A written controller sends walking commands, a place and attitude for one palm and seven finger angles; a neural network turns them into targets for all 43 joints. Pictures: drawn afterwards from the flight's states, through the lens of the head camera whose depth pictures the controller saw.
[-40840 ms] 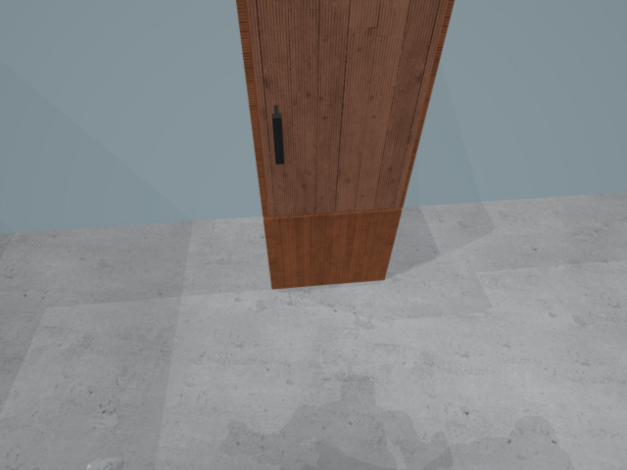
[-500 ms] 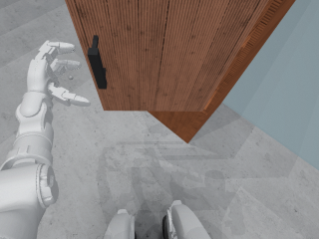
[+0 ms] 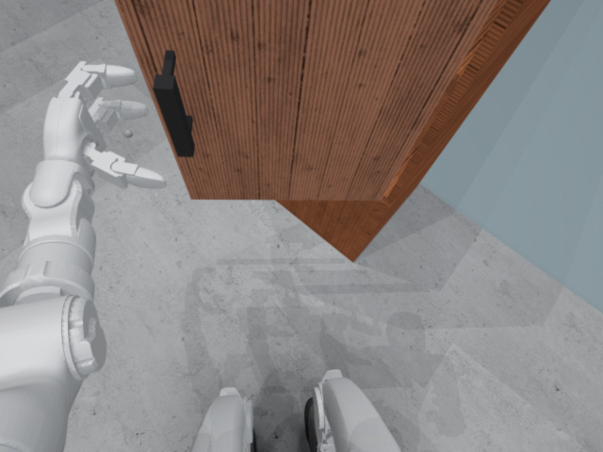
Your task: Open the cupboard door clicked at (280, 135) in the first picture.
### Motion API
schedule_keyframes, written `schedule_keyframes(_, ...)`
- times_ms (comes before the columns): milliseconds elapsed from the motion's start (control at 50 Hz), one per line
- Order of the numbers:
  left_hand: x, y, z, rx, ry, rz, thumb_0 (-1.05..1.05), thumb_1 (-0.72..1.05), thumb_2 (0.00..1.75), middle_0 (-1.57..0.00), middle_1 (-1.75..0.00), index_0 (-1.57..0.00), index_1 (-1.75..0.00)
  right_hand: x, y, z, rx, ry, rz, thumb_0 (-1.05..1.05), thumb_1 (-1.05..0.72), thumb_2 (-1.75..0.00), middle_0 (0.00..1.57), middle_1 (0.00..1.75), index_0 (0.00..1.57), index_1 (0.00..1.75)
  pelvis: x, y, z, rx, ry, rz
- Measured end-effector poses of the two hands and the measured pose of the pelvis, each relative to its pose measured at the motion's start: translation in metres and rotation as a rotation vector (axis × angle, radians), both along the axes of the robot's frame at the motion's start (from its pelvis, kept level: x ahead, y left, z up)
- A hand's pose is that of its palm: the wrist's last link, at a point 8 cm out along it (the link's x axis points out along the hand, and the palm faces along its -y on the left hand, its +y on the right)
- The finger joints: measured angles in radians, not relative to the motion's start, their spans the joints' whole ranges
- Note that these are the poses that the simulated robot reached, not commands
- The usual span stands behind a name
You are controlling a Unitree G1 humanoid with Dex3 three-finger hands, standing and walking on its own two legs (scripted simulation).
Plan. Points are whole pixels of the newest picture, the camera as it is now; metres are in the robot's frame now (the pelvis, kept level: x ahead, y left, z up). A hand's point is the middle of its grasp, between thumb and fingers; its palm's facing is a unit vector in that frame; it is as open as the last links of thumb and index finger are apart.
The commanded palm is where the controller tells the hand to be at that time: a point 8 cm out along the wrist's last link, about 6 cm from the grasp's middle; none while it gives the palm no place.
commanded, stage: slide the fingers in behind the handle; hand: left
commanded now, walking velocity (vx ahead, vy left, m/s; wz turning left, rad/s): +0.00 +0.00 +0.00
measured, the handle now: (178, 107) +0.55 +0.13 +0.05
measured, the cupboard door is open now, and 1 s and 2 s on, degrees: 43 42 43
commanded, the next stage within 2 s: close the thumb around the handle in 1.50 s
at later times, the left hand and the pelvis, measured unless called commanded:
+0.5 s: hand (161, 131) +0.51 +0.14 +0.06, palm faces -0.06 -1.00 -0.02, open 13.9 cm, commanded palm +0.48 +0.19 +0.06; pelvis +0.01 +0.00 +0.00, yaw +0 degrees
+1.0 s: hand (187, 133) +0.51 +0.11 +0.06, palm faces -0.06 -1.00 -0.03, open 14.0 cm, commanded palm +0.48 +0.16 +0.06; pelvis +0.01 +0.00 +0.00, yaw +0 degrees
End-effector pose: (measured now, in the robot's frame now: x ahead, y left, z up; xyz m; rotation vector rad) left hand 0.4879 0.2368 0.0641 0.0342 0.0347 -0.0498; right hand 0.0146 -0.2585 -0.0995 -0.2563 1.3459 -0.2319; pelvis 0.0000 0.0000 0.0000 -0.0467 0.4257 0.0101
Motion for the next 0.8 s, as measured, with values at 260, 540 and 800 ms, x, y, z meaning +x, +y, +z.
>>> schedule_keyframes(260,0.005,-0.024,-0.003,-0.001,-0.003,-0.009,-0.01,-0.5,0.3,-0.3,-1.2,-0.3,-1.21,-0.006,0.0,0.002,0.007,0.01,-0.017,0.0,-0.9,-0.9,0.21,0.3,0.21,0.3,0.003,0.001,0.001,0.003,0.004,-0.006)
schedule_keyframes(540,0.003,-0.041,-0.003,-0.011,-0.015,-0.006,-0.01,-0.5,0.3,-0.3,-1.2,-0.31,-1.2,0.006,0.005,-0.001,0.032,-0.016,-0.01,0.0,-0.9,-0.9,0.21,0.3,0.21,0.3,0.006,0.001,0.003,0.008,-0.001,-0.008)
schedule_keyframes(800,0.004,-0.059,-0.004,-0.008,-0.019,-0.018,-0.01,-0.5,0.3,-0.3,-1.2,-0.3,-1.2,0.01,0.002,-0.003,0.028,-0.024,0.0,0.0,-0.9,-0.9,0.21,0.3,0.21,0.3,0.005,0.0,0.001,0.01,0.0,0.0)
